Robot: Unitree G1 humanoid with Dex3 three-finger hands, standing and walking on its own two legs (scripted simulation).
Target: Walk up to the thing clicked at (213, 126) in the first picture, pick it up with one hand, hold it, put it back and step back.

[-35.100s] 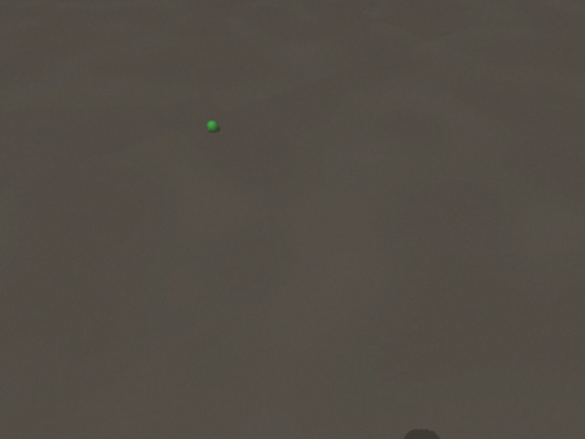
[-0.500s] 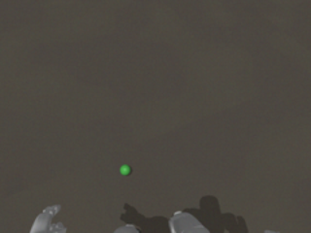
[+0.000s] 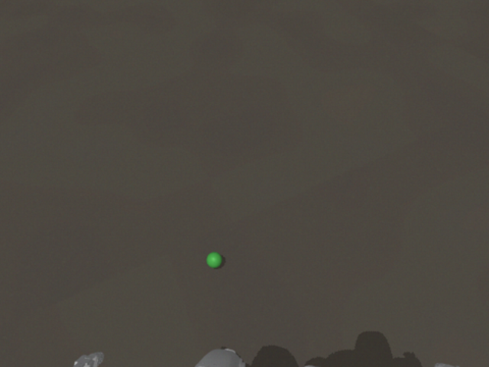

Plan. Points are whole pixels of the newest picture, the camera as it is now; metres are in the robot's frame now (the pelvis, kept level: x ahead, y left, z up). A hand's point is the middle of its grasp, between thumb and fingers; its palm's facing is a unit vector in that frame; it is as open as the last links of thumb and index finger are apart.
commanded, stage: step back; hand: left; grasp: from above
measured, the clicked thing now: (214, 259) +0.58 +0.20 -0.73
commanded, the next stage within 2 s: none
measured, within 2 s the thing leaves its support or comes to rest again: neither
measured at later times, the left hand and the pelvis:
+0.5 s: hand out of the picture -0.07 +0.27 -0.16, palm faces -0.03 -0.91 -0.41, open 7.4 cm; pelvis -0.16 -0.01 -0.02, yaw -2 degrees
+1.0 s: hand out of the picture -0.23 +0.25 -0.15, palm faces +0.05 -0.92 -0.39, open 7.4 cm; pelvis -0.34 -0.02 +0.00, yaw +2 degrees
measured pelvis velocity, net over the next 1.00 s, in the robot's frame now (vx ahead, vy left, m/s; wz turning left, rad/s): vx -0.34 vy -0.02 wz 0.04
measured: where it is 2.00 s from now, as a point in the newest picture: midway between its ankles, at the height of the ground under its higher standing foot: outside the picture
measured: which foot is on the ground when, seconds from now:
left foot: up 0.00-0.10, down 0.12-0.54, up 0.56-0.82, down 0.84-1.00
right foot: down 0.00-0.14, up 0.16-0.48, down 0.50-0.86, up 0.88-1.00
